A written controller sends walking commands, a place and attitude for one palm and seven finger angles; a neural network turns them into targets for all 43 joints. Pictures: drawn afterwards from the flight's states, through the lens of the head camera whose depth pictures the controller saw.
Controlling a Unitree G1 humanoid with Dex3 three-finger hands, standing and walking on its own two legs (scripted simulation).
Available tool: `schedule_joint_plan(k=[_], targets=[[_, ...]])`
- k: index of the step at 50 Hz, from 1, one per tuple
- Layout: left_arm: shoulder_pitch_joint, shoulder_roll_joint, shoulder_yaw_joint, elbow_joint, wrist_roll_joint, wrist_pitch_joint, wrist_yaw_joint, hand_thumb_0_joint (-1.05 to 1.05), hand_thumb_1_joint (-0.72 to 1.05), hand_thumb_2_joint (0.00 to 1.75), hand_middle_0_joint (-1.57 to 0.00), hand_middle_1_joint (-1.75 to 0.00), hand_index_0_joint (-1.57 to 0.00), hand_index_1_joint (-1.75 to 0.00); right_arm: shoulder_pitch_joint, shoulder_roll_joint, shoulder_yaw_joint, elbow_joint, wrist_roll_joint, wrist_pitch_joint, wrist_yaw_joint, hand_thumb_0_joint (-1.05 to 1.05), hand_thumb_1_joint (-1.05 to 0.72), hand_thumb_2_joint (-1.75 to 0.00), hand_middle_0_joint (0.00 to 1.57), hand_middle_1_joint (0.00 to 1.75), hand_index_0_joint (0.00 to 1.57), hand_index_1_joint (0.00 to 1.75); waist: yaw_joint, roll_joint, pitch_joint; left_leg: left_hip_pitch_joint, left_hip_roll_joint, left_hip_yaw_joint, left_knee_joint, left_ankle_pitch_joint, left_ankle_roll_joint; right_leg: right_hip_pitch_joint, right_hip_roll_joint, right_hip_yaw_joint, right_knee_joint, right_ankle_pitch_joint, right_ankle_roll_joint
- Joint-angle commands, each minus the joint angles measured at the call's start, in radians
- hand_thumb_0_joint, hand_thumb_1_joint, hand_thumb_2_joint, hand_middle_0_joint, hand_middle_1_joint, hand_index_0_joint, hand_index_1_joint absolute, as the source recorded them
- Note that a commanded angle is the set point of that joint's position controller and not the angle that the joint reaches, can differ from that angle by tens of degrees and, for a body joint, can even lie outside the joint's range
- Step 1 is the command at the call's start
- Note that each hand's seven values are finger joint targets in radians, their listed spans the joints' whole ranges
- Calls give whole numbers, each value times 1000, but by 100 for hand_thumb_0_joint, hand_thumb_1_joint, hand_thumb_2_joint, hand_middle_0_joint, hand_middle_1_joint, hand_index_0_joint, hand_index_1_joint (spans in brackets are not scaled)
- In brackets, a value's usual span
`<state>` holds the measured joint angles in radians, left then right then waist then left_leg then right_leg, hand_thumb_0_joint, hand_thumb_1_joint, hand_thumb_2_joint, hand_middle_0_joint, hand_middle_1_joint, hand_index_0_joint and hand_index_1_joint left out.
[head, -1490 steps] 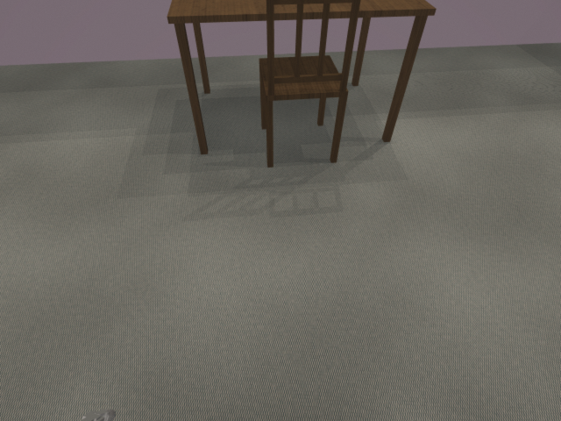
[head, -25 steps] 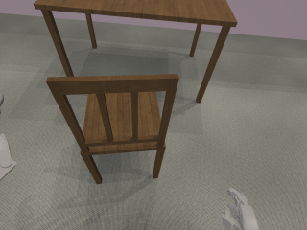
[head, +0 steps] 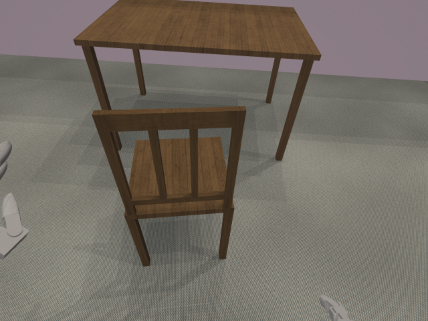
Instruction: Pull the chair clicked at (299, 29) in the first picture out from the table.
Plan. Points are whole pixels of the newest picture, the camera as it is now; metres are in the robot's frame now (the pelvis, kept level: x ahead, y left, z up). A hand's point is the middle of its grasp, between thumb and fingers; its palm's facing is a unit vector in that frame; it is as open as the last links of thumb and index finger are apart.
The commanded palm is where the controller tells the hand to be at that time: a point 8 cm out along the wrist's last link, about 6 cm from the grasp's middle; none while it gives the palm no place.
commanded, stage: stop stepping back and stand still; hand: left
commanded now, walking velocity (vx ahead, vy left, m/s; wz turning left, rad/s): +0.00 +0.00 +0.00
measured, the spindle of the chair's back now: (158, 166) +0.56 +0.18 -0.10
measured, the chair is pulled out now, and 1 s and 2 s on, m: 0.59 0.59 0.59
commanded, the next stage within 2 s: let the arm hang, fingers relaxed in 0.18 s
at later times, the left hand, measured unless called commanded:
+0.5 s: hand out of the picture +0.14 +0.19 -0.13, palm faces +0.04 -0.97 -0.22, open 7.4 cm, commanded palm none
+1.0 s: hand out of the picture -0.03 +0.15 -0.17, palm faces +0.05 -0.98 -0.19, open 7.3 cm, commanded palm none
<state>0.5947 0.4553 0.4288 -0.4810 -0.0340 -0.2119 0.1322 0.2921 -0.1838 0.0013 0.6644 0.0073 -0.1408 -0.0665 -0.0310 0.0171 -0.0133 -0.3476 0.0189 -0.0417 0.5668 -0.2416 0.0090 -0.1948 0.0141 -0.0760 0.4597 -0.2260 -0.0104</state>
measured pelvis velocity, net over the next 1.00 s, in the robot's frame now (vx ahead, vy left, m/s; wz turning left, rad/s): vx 0.03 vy -0.02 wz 0.02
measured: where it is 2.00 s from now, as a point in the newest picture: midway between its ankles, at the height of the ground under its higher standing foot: outside the picture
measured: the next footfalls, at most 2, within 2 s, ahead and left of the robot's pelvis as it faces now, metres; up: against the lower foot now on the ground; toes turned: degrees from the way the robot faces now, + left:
none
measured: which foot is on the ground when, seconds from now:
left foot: down 0.00-1.00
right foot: down 0.00-1.00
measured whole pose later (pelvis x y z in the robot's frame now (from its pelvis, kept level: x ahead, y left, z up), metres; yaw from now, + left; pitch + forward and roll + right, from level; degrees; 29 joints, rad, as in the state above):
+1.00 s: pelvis +0.03 -0.02 +0.00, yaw +1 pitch -2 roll +0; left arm 0.39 0.14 -0.03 1.09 0.00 0.02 0.03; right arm 0.33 -0.13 0.00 1.08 -0.01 0.01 -0.03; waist 0.01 0.03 0.06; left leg -0.28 0.00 -0.06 0.48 -0.18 -0.01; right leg -0.16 0.00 -0.08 0.47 -0.29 -0.03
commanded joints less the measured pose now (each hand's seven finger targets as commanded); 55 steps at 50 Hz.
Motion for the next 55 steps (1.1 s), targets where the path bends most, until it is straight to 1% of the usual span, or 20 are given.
schedule_joint_plan(k=[1,3,4,6,9,10,13,14,15,16,19,20,25,29,34,35,42,45,54,55], targets=[[-116,137,81,-169,-8,-34,32,0,90,90,-20,-30,-20,-30,-122,-137,-49,-142,2,-52,-25,0,-90,-90,20,30,20,30,-9,-61,34,83,13,-28,9,-194,24,-227,-172,242,-233,-368,-89],[-151,138,79,-172,-10,-38,38,0,90,90,-20,-30,-20,-30,-128,-138,-43,-129,0,-63,-23,0,-90,-90,20,30,20,30,-6,-67,2,126,31,-55,-44,-102,29,-176,-166,201,-187,-211,-70],[-171,139,76,-191,-9,-41,38,0,90,90,-20,-30,-20,-30,-144,-141,-44,-133,2,-69,-24,0,-90,-90,20,30,20,30,-2,-25,-2,138,50,-85,-108,-111,32,-161,-141,179,-160,-194,-50],[-175,141,79,-195,-3,-42,40,0,90,90,-20,-30,-20,-30,-159,-140,-41,-142,7,-75,-32,0,-90,-90,20,30,20,30,4,71,32,66,90,-145,-247,-220,39,-104,-83,133,-120,-219,-12],[-139,129,82,-182,11,-43,41,0,90,90,-20,-30,-20,-30,-171,-129,-37,-162,14,-79,-34,0,-90,-90,20,30,20,30,18,181,62,-86,125,-194,-387,-427,49,21,-40,84,-46,-199,4],[-123,147,98,-173,11,-44,43,0,90,90,-20,-30,-20,-30,-164,-122,-40,-163,16,-78,-37,0,-90,-90,20,30,20,30,21,176,62,-108,118,-180,-382,-399,50,59,-47,85,-55,-160,4],[-71,145,106,-178,3,-50,42,0,90,90,-20,-30,-20,-30,-155,-116,-40,-161,8,-82,-27,0,-90,-90,20,30,20,30,19,71,2,-2,83,-121,-276,-224,34,47,-78,122,-147,-96,-5],[-157,-92,-288,599,96,136,-109,0,90,90,-20,-30,-20,-30,-134,-257,-73,62,-15,-37,66,0,-90,-90,20,30,20,30,-2,10,54,-85,68,-138,-65,110,48,-82,-113,91,20,133,-27],[-132,-172,-300,630,80,204,-128,0,90,90,-20,-30,-20,-30,-48,-121,-59,69,-4,19,63,0,-90,-90,20,30,20,30,9,-83,-47,57,51,-76,-43,257,31,-79,-125,103,-31,168,-29],[-166,-194,-328,657,72,217,-132,0,90,90,-20,-30,-20,-30,-18,-131,-53,67,-12,46,61,0,-90,-90,20,30,20,30,9,-131,-69,75,75,-108,-32,157,37,-123,-135,106,-34,17,-51],[-255,-160,-349,802,69,228,-124,0,90,90,-20,-30,-20,-30,-40,-143,-43,49,-31,102,64,0,-90,-90,20,30,20,30,19,-183,0,3,49,-138,-43,67,51,-117,-132,119,-26,-83,-66],[-279,-152,-354,860,70,232,-120,0,90,90,-20,-30,-20,-30,-51,-143,-45,54,-35,114,64,0,-90,-90,20,30,20,30,21,-163,31,2,36,-134,-47,68,49,-130,-137,123,-25,-91,-81],[-243,-122,-389,1169,57,235,-115,0,90,90,-20,-30,-20,-30,-59,-145,-25,144,-32,126,56,0,-90,-90,20,30,20,30,54,64,45,-4,55,-173,-192,54,55,-22,-79,96,-13,-47,-44],[-190,-167,-386,1321,52,223,-107,0,90,90,-20,-30,-20,-30,-3,-93,-24,221,-32,127,44,0,-90,-90,20,30,20,30,47,195,-15,61,48,-139,-194,28,46,20,-92,100,-51,-11,-52],[-176,-173,-414,1431,43,219,-109,0,90,90,-20,-30,-20,-30,65,-81,-28,285,-21,137,37,0,-90,-90,20,30,20,30,34,61,14,87,52,-133,-182,-5,47,-9,-99,100,-95,-29,-60],[-181,-177,-419,1446,43,219,-109,0,90,90,-20,-30,-20,-30,74,-77,-28,296,-20,140,35,0,-90,-90,20,30,20,30,32,28,48,87,54,-129,-183,-10,50,-30,-98,94,-107,-36,-64],[-139,-202,-437,1529,37,217,-100,0,90,90,-20,-30,-20,-30,118,-62,-18,363,-16,138,29,0,-90,-90,20,30,20,30,29,-4,71,104,53,-112,-167,49,53,-45,-107,96,-106,-23,-64],[-134,-207,-440,1542,36,215,-97,0,90,90,-20,-30,-20,-30,120,-48,-16,381,-14,140,29,0,-90,-90,20,30,20,30,30,-54,108,99,45,-95,-154,61,51,-62,-112,98,-121,-23,-68],[-151,-240,-432,1538,36,213,-90,0,90,90,-20,-30,-20,-30,127,-11,-12,414,-19,140,27,0,-90,-90,20,30,20,30,28,-19,128,96,40,-85,-148,77,44,-69,-113,104,-116,-28,-71],[-150,-236,-431,1535,36,214,-88,0,90,90,-20,-30,-20,-30,124,-6,-13,411,-18,143,27,0,-90,-90,20,30,20,30,35,-19,158,73,39,-82,-150,65,44,-71,-109,100,-125,-40,-72]])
